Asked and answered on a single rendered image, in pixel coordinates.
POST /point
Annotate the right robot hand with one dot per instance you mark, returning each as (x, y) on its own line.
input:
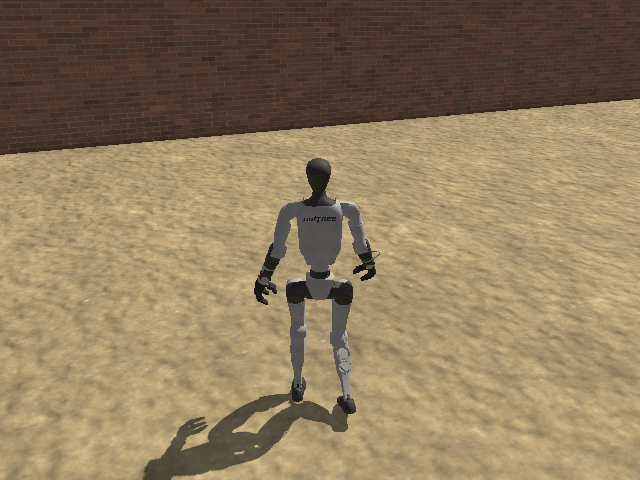
(369, 275)

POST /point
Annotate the robot right forearm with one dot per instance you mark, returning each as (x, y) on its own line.
(367, 258)

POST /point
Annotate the left robot upper arm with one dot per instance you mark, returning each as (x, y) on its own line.
(287, 212)

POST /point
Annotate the robot left forearm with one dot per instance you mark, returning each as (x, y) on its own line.
(268, 267)

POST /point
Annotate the left robot hand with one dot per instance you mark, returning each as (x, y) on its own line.
(259, 289)

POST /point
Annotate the robot left foot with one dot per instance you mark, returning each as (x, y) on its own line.
(297, 393)

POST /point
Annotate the right robot upper arm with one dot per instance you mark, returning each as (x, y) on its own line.
(351, 211)

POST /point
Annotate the left robot shin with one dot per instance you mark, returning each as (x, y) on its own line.
(297, 350)

